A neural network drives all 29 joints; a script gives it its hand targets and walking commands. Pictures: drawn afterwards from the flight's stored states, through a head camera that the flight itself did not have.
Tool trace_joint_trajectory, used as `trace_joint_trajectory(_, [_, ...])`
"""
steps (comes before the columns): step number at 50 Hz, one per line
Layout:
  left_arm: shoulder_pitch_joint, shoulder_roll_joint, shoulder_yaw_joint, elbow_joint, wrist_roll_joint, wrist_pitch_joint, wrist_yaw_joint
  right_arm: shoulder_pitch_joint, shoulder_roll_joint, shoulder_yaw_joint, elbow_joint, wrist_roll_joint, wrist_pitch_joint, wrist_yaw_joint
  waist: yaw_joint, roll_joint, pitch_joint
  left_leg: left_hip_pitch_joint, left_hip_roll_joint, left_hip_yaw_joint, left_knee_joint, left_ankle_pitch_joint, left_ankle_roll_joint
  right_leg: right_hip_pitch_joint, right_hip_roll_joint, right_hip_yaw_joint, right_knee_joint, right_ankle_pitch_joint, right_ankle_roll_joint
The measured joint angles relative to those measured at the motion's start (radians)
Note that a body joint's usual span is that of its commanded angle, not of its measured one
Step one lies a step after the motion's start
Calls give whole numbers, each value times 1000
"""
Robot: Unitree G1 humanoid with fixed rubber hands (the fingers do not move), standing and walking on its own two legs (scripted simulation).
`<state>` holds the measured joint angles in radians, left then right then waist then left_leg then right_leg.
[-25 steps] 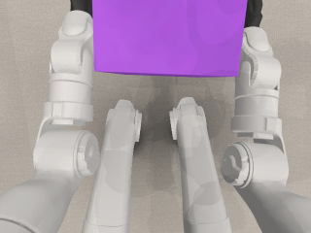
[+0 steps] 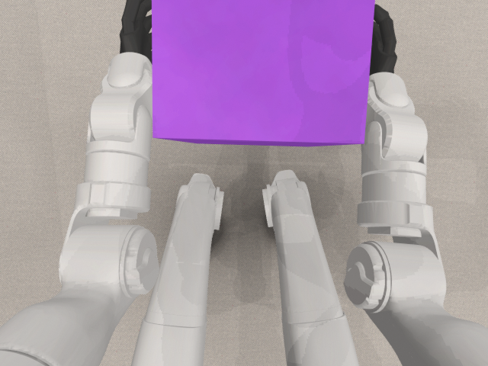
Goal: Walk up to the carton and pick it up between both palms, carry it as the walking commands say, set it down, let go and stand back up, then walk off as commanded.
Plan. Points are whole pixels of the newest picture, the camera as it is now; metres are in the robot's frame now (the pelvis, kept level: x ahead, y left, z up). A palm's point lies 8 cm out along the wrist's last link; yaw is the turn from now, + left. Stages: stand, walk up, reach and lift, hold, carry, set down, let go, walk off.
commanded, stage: reach and lift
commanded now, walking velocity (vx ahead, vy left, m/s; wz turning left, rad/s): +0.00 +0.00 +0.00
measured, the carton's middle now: (256, 90) +0.46 -0.03 -0.12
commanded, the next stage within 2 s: none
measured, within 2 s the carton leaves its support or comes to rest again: neither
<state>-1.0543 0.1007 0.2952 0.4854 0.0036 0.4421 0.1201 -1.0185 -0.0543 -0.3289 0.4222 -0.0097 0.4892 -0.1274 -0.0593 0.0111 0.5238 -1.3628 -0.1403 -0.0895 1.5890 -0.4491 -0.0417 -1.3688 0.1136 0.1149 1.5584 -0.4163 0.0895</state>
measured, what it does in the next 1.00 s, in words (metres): rises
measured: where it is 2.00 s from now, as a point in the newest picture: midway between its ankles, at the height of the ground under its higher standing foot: (244, 234)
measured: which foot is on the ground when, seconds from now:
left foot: down 0.00-1.00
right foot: down 0.00-1.00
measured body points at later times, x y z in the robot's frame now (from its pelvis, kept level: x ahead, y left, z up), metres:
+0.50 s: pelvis +0.02 +0.01 +0.07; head +0.27 -0.01 +0.43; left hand +0.49 +0.13 +0.00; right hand +0.46 -0.18 -0.01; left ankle +0.15 +0.11 -0.53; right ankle +0.17 -0.14 -0.53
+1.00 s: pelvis +0.03 +0.00 +0.13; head +0.25 -0.02 +0.52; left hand +0.47 +0.13 +0.08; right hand +0.44 -0.18 +0.07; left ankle +0.15 +0.11 -0.53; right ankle +0.17 -0.14 -0.53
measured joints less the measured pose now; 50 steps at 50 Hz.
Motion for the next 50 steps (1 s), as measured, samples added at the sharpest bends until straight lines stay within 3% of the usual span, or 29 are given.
trace_joint_trajectory(16, [80,-44,-20,-8,21,-5,4,123,16,-2,-32,-6,-16,24,1,28,-2,187,-1,-19,-148,22,20,200,-14,1,-164,19,3])
trace_joint_trajectory(33, [191,-67,-23,-37,21,-6,2,201,31,38,-39,-18,-3,26,2,2,-3,418,14,-12,-341,60,19,413,-18,29,-332,57,-15])
trace_joint_trajectory(50, [297,-99,-18,-69,50,-6,-47,319,75,40,-84,-48,-5,39,5,-5,-29,624,23,-32,-578,134,19,615,-34,36,-560,126,-30])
